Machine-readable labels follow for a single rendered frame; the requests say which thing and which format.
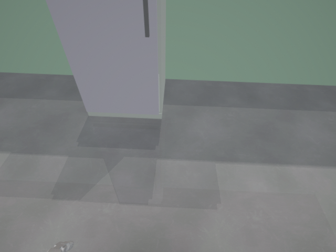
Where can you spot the robot left hand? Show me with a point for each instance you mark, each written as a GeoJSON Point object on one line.
{"type": "Point", "coordinates": [62, 246]}

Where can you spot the fridge door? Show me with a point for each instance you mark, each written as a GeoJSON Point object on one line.
{"type": "Point", "coordinates": [114, 65]}

